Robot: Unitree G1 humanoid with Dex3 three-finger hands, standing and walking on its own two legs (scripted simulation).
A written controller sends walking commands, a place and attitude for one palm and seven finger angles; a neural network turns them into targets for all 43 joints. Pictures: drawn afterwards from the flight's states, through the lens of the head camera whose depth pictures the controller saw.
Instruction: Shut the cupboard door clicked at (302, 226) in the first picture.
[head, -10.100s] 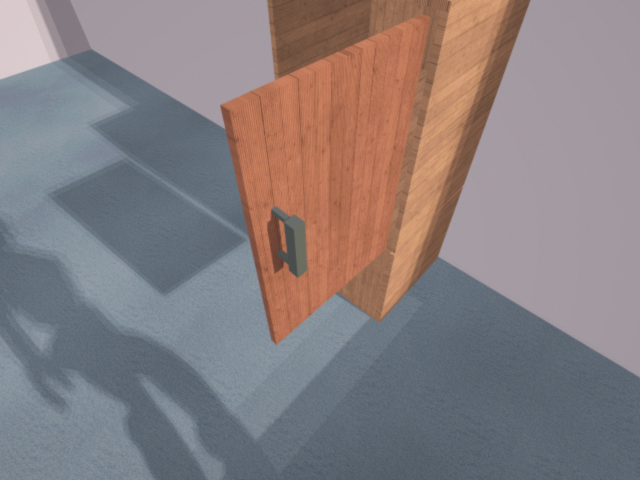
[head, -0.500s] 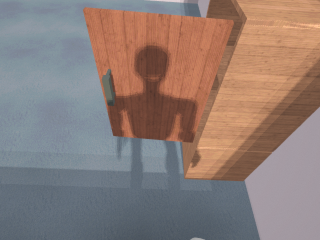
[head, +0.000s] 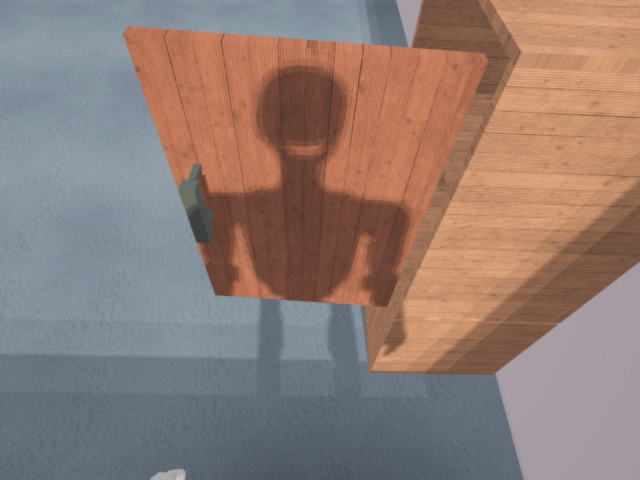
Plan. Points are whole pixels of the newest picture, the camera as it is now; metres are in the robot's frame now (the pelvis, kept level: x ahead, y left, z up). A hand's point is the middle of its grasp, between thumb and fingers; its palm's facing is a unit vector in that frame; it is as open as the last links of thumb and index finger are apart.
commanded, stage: come to a stop and stand still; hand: left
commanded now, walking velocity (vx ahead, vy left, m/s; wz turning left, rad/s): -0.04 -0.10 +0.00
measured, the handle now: (200, 204) +0.49 +0.22 +0.01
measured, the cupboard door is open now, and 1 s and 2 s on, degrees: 87 87 87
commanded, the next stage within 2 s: look again from close up in 1.52 s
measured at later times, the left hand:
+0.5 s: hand out of the picture -0.02 +0.16 -0.17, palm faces -0.01 -0.98 -0.21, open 7.4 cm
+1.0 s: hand out of the picture -0.04 +0.10 -0.17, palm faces +0.03 -0.99 -0.14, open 7.4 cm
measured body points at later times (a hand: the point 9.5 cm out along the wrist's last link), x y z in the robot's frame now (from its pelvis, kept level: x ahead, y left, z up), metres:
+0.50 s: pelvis -0.04 -0.02 +0.01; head -0.02 -0.03 +0.46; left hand -0.01 +0.21 -0.15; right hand -0.02 -0.25 -0.15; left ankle +0.00 +0.10 -0.73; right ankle -0.09 -0.14 -0.73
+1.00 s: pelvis -0.02 -0.05 +0.01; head -0.01 -0.05 +0.46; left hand -0.04 +0.15 -0.15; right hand -0.08 -0.25 -0.15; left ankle +0.00 +0.10 -0.73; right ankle -0.09 -0.14 -0.73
